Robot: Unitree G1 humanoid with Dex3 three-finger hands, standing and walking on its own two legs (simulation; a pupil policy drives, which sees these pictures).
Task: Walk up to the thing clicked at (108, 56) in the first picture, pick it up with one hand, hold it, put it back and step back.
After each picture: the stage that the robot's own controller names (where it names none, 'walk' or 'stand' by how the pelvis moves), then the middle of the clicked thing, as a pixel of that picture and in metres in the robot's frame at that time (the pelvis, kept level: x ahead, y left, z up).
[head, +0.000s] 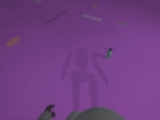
stand; (109, 53) +1.27 -0.31 -0.66
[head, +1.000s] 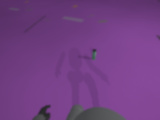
walk; (94, 54) +1.17 +0.05 -0.63
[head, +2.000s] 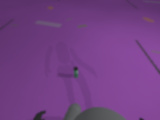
walk; (76, 72) +0.70 +0.26 -0.63
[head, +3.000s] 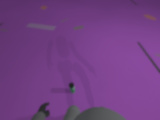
walk; (72, 88) +0.42 +0.24 -0.63
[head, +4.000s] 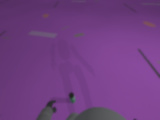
stand; (72, 98) +0.34 +0.24 -0.66
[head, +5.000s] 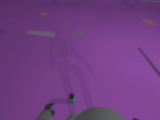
stand; (72, 98) +0.32 +0.23 -0.65
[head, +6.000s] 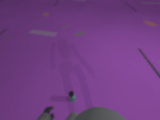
stand; (72, 96) +0.35 +0.24 -0.66
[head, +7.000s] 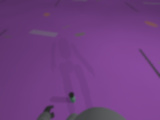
stand; (72, 97) +0.34 +0.24 -0.66
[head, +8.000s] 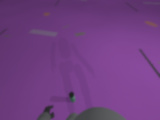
go down; (72, 97) +0.34 +0.23 -0.66
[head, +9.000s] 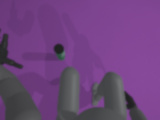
go down; (60, 53) +0.44 +0.26 -0.24
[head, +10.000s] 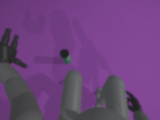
approach; (66, 57) +0.43 +0.25 -0.26
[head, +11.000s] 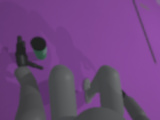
close in; (40, 50) +0.41 +0.29 -0.16
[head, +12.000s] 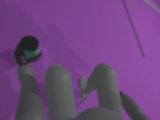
close; (32, 50) +0.41 +0.30 -0.16
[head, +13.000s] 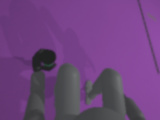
lift; (48, 60) +0.33 +0.28 -0.13
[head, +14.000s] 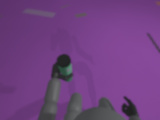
lift; (66, 70) +0.32 +0.19 +0.04
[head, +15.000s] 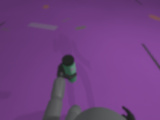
hold; (70, 70) +0.33 +0.16 +0.04
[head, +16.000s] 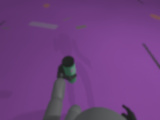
hold; (70, 71) +0.33 +0.17 +0.03
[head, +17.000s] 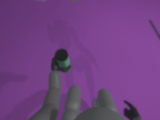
crouch; (64, 62) +0.38 +0.20 -0.02
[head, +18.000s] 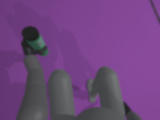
lower; (38, 44) +0.47 +0.29 -0.10
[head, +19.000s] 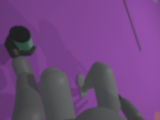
lower; (25, 44) +0.45 +0.30 -0.17
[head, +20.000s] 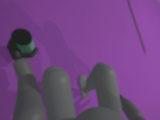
lower; (27, 46) +0.43 +0.31 -0.16
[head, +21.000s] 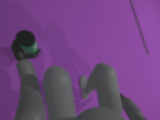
lower; (30, 47) +0.43 +0.30 -0.16
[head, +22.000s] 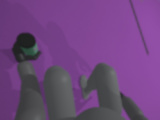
lower; (30, 49) +0.42 +0.30 -0.16
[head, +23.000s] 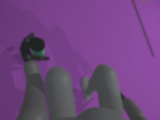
open; (38, 51) +0.42 +0.28 -0.17
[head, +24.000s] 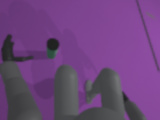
stand; (52, 50) +0.42 +0.26 -0.18
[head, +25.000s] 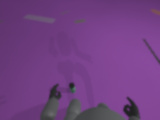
stand; (72, 88) +0.38 +0.20 -0.56
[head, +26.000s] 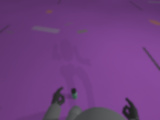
stand; (74, 94) +0.38 +0.20 -0.60
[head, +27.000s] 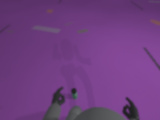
stand; (74, 94) +0.38 +0.20 -0.60
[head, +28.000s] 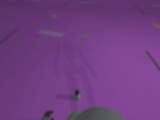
stand; (77, 95) +0.39 +0.19 -0.65
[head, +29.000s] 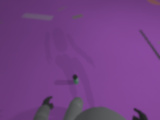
walk; (75, 79) +0.45 +0.21 -0.62
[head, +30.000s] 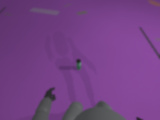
walk; (78, 64) +0.71 +0.20 -0.62
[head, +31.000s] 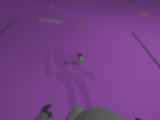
stand; (79, 59) +1.00 +0.26 -0.64
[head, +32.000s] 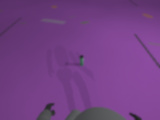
stand; (81, 60) +0.98 +0.22 -0.65
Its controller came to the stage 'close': yes
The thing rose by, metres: 0.69
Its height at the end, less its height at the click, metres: +0.00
